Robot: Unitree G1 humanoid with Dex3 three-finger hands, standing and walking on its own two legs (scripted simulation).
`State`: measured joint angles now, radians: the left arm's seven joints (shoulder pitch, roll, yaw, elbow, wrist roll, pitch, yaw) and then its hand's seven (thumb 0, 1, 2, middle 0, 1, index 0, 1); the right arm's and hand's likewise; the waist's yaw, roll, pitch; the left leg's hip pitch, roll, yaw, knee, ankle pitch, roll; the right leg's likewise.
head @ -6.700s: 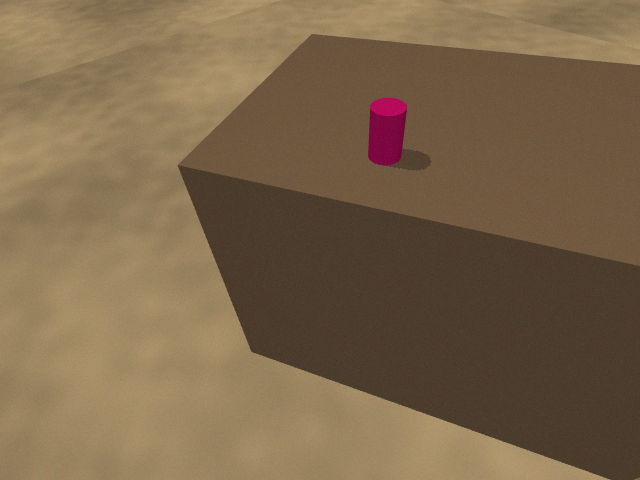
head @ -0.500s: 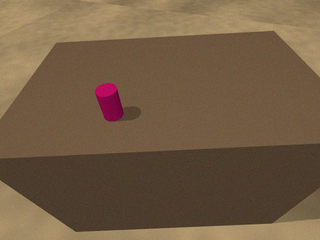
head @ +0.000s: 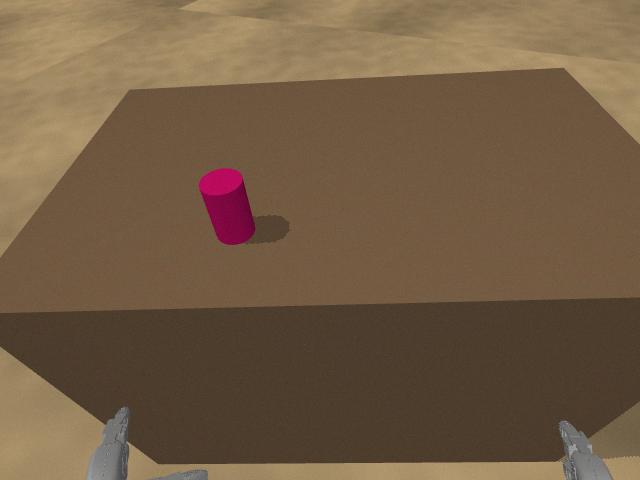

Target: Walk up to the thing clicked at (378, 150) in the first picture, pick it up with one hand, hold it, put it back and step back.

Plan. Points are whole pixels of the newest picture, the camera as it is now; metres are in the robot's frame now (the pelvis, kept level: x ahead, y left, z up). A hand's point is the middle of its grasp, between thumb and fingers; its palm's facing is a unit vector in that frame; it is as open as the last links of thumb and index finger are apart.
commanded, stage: rise first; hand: left
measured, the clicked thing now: (228, 207) +0.51 +0.19 +0.08
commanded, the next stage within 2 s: go down in 1.60 s
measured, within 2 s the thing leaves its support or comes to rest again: neither
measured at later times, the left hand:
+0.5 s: hand (111, 428) +0.19 +0.26 +0.06, palm faces +0.34 -0.85 -0.40, open 17.5 cm
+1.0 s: hand (67, 416) +0.17 +0.25 +0.14, palm faces +0.39 -0.81 -0.44, open 17.6 cm
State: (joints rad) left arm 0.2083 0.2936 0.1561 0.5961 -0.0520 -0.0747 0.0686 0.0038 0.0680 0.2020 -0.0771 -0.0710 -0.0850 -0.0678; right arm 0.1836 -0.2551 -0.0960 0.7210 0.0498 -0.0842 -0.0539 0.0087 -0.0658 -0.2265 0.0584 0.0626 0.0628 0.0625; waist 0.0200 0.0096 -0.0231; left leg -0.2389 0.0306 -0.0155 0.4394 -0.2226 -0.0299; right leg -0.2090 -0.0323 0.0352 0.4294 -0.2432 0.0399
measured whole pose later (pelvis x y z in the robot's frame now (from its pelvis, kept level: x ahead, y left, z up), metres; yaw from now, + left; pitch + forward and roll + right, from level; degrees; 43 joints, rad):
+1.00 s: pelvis -0.01 -0.01 +0.00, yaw +2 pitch -4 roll +0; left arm 0.46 0.34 0.35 -0.25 -0.06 -0.29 0.01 -0.01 -0.56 0.00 -0.05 -0.04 -0.06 -0.04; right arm 0.26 -0.22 -0.17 0.60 0.02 -0.13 -0.03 -0.01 0.50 -0.03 0.05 0.05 0.06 0.05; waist 0.06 0.05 0.04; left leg -0.16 0.02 -0.05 0.44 -0.22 -0.04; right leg -0.13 -0.04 0.00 0.46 -0.27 0.03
